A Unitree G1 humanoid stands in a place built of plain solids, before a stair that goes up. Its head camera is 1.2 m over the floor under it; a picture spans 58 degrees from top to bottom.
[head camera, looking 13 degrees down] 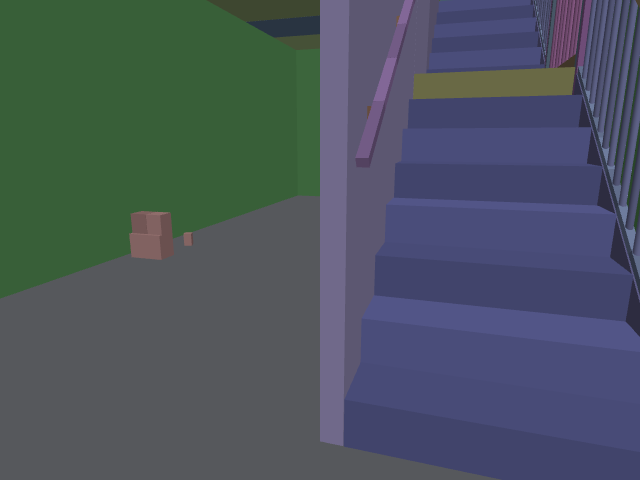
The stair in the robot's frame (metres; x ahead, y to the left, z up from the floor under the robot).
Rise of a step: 0.21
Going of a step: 0.31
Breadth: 1.11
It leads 17 degrees to the right of straight ahead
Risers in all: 8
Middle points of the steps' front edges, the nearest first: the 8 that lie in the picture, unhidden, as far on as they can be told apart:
1.34 -0.63 0.21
1.64 -0.72 0.43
1.93 -0.81 0.64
2.23 -0.90 0.85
2.52 -0.99 1.06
2.82 -1.08 1.28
3.11 -1.17 1.49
3.40 -1.26 1.70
